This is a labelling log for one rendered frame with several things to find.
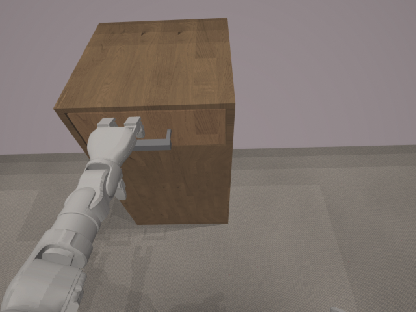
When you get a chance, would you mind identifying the cabinet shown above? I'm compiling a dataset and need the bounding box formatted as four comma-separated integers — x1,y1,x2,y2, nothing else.
53,18,235,225

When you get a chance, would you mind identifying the left robot hand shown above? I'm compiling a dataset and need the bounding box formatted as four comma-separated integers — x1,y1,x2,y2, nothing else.
87,116,145,200

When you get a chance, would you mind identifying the handle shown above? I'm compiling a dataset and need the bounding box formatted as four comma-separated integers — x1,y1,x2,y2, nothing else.
133,129,172,151

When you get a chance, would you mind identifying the drawer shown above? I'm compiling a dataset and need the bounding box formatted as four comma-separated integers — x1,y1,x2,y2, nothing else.
67,109,226,146

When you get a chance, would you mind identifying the robot left upper arm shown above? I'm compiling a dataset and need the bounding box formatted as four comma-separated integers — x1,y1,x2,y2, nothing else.
0,258,87,312

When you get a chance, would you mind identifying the robot left forearm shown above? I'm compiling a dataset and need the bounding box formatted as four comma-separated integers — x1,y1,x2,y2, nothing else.
0,159,122,311

